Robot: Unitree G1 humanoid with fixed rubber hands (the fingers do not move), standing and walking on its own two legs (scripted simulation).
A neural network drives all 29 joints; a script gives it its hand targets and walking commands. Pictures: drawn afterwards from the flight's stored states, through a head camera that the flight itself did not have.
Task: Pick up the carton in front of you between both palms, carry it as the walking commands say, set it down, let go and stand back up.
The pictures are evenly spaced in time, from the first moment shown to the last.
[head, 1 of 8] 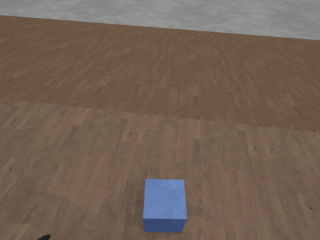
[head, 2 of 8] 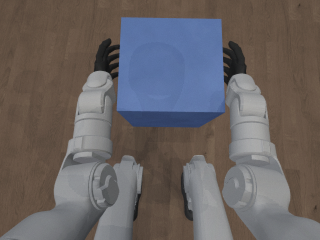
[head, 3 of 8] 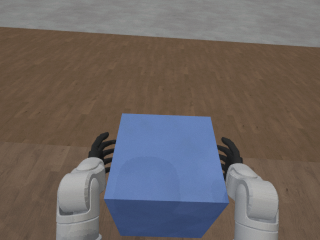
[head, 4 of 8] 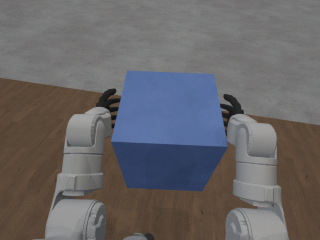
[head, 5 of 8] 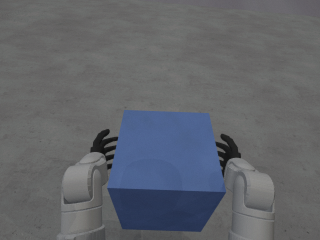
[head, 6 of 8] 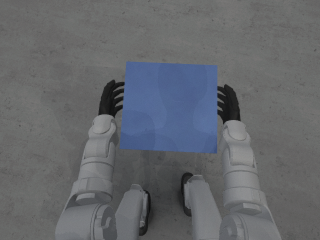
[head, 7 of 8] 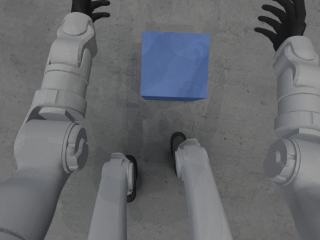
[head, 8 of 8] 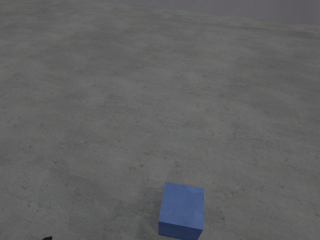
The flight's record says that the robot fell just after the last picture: no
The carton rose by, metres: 0.70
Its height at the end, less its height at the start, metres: -0.45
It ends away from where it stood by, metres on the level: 5.49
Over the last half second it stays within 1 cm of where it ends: yes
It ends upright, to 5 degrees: yes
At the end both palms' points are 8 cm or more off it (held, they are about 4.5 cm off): yes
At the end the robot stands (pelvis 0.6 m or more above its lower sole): yes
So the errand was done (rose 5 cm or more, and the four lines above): yes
